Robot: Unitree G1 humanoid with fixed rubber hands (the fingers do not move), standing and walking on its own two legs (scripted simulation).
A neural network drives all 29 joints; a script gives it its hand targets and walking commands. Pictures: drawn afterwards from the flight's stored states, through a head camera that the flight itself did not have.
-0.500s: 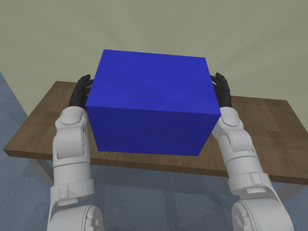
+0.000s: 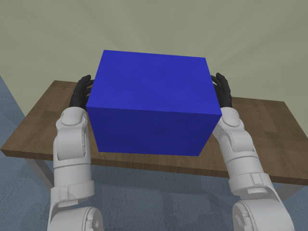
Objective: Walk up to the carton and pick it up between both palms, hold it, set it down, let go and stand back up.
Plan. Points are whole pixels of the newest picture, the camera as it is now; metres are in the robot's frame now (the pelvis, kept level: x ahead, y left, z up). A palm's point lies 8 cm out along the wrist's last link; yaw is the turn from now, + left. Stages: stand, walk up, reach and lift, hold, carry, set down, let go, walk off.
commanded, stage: hold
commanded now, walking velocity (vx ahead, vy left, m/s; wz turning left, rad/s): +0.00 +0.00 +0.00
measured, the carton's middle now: (152, 104) +0.38 +0.00 +0.15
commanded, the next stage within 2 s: none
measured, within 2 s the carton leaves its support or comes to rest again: neither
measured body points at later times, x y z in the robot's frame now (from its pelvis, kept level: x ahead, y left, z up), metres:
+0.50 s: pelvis +0.00 +0.00 +0.00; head -0.03 +0.02 +0.45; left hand +0.37 +0.18 +0.17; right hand +0.37 -0.17 +0.17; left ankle +0.02 +0.15 -0.75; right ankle +0.03 -0.14 -0.75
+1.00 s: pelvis -0.01 +0.00 +0.00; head -0.04 +0.02 +0.45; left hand +0.37 +0.17 +0.17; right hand +0.37 -0.18 +0.17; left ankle +0.02 +0.15 -0.75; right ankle +0.03 -0.14 -0.75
